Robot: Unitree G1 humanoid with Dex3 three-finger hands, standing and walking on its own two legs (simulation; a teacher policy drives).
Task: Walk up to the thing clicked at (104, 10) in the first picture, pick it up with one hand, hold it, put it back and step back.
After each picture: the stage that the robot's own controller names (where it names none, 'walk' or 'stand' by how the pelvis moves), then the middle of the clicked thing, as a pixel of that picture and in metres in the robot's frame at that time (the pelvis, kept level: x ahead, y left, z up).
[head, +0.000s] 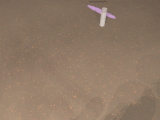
stand; (103, 17) +1.85 -0.32 -0.66
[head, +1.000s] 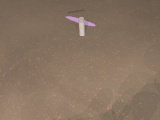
walk; (81, 26) +1.75 +0.08 -0.63
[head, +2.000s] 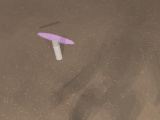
walk; (57, 50) +1.22 +0.31 -0.65
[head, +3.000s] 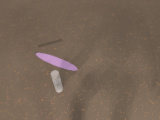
walk; (57, 81) +0.81 +0.26 -0.65
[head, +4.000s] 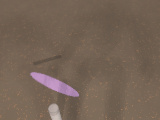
walk; (55, 115) +0.49 +0.22 -0.64
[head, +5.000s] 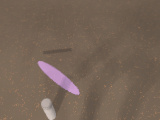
stand; (49, 109) +0.47 +0.28 -0.63
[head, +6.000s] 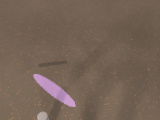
stand; out of the picture +0.46 +0.26 -0.65
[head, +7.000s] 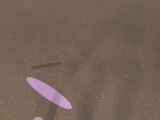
stand; out of the picture +0.41 +0.29 -0.65
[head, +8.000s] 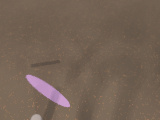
stand; out of the picture +0.43 +0.29 -0.66
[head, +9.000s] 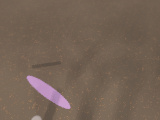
stand; out of the picture +0.42 +0.29 -0.66
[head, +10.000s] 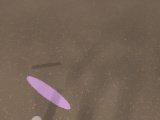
stand; out of the picture +0.42 +0.29 -0.66
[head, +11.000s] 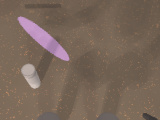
go down; (32, 77) +0.49 +0.26 -0.46
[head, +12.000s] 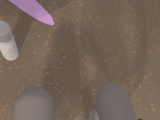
go down; (6, 43) +0.52 +0.28 -0.26
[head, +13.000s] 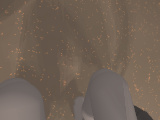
close in; out of the picture +0.50 +0.31 -0.20
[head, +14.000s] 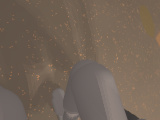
close; out of the picture +0.48 +0.34 -0.16
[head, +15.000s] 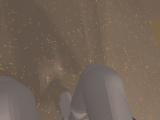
lift; out of the picture +0.43 +0.31 -0.15
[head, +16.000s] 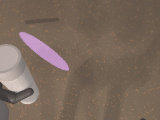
lift; (19, 80) +0.33 +0.18 +0.04
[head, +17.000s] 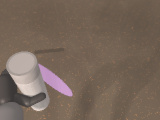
hold; (32, 86) +0.32 +0.16 +0.05
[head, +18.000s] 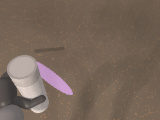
hold; (32, 89) +0.32 +0.16 +0.03
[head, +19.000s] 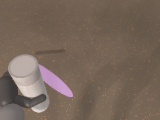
crouch; (33, 88) +0.32 +0.16 +0.04
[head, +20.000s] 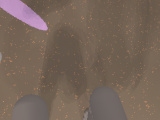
crouch; out of the picture +0.45 +0.27 -0.05
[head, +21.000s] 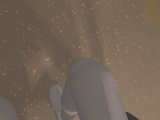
lower; out of the picture +0.47 +0.31 -0.17
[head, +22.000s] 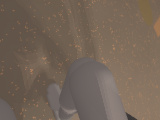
lower; out of the picture +0.47 +0.33 -0.18
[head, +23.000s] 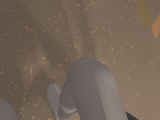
lower; out of the picture +0.47 +0.33 -0.18
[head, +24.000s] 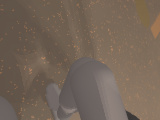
lower; out of the picture +0.47 +0.33 -0.18
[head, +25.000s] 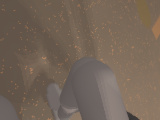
loosen; out of the picture +0.47 +0.34 -0.17
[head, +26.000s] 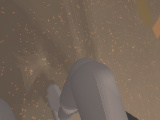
withdraw; out of the picture +0.48 +0.34 -0.18
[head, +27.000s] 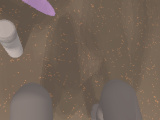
walk; (10, 42) +0.50 +0.27 -0.26
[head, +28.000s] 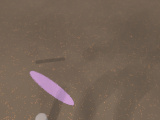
stand; out of the picture +0.43 +0.23 -0.59
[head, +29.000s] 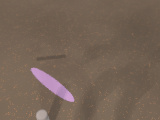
stand; out of the picture +0.44 +0.24 -0.60
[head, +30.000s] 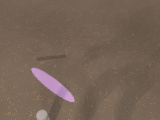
stand; out of the picture +0.44 +0.24 -0.60
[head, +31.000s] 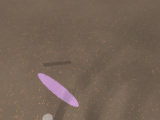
stand; out of the picture +0.45 +0.24 -0.66
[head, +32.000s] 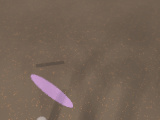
stand; out of the picture +0.42 +0.26 -0.66
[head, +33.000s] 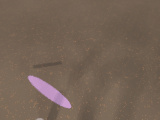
walk; out of the picture +0.41 +0.27 -0.66
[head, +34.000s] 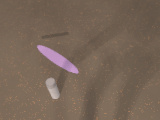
walk; (53, 89) +0.60 +0.24 -0.64
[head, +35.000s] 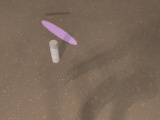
walk; (54, 51) +0.97 +0.20 -0.63
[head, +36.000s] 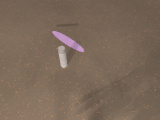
stand; (62, 57) +1.07 +0.23 -0.64
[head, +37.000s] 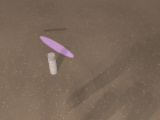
stand; (52, 63) +1.02 +0.23 -0.66
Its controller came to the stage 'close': yes
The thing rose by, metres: 0.68
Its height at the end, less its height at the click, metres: +0.00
